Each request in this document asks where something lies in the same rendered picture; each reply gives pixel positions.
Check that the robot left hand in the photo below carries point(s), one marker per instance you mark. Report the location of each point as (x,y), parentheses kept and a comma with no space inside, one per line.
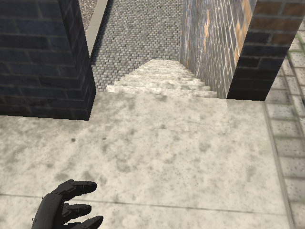
(53,212)

